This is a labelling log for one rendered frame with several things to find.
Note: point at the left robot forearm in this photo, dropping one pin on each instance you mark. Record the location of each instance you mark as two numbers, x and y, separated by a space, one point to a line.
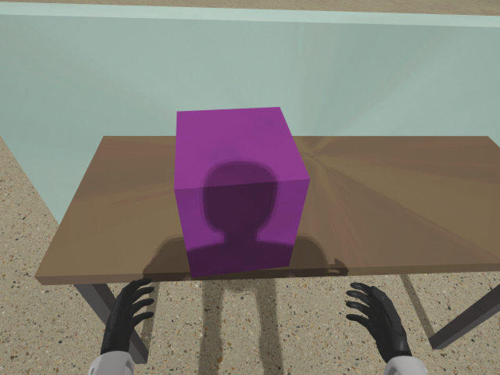
112 363

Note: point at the right robot forearm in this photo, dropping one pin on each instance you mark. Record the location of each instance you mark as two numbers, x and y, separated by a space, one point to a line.
405 365

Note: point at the right robot hand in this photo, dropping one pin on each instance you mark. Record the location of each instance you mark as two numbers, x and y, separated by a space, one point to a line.
384 323

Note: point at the carton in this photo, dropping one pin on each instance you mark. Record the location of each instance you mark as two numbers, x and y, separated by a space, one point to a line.
240 185

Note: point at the table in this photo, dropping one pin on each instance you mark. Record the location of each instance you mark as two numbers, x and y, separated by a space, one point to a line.
375 205

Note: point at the left robot hand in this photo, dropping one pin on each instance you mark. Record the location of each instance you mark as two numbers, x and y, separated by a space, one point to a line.
121 322

